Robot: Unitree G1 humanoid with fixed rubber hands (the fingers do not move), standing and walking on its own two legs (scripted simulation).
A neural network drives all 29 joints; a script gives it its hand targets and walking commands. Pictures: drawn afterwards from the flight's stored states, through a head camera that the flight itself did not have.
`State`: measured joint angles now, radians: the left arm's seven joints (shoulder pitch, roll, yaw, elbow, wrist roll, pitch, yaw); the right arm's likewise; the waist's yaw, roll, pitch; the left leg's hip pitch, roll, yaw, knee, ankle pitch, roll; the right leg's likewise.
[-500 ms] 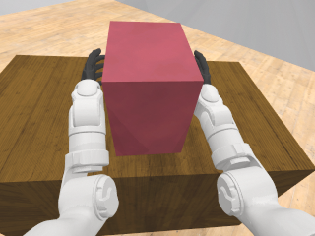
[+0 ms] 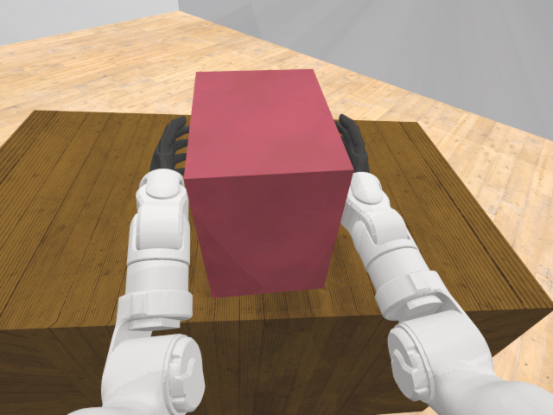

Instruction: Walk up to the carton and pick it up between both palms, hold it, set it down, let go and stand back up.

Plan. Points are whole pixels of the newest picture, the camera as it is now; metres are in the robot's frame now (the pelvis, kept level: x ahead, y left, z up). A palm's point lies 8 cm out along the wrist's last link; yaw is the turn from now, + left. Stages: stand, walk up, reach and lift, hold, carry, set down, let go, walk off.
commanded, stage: set down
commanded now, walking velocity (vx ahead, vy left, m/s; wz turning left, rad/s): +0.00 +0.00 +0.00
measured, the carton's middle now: (262, 184) +0.40 +0.01 +0.15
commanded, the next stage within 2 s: none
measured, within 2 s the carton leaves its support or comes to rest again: neither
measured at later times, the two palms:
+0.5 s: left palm (169, 187) +0.41 +0.14 +0.14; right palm (338, 181) +0.41 -0.12 +0.14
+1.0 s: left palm (174, 208) +0.40 +0.14 +0.10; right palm (338, 196) +0.41 -0.12 +0.12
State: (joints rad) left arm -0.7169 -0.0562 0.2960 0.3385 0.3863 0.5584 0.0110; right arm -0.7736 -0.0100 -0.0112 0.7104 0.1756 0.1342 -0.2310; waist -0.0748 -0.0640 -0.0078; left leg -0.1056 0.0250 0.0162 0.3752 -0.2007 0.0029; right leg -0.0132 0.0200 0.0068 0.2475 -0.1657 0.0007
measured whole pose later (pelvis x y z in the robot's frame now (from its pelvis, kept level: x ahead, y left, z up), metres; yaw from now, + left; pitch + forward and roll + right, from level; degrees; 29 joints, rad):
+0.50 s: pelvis +0.01 +0.00 +0.00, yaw +0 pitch -3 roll -1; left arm -0.69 -0.07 0.30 0.35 0.40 0.46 0.02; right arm -0.75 0.02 -0.08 0.71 0.04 0.05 -0.19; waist -0.04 -0.06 0.08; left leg -0.11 0.02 0.02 0.37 -0.21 0.00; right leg -0.02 0.02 0.01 0.25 -0.18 0.00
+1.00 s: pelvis +0.01 +0.00 +0.00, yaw +0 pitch -3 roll -1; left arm -0.64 -0.10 0.30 0.44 0.40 0.39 0.03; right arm -0.70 0.07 -0.21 0.75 -0.09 -0.01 -0.13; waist -0.02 -0.06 0.08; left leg -0.11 0.03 0.02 0.37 -0.21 0.00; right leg -0.02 0.02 0.01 0.25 -0.18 0.00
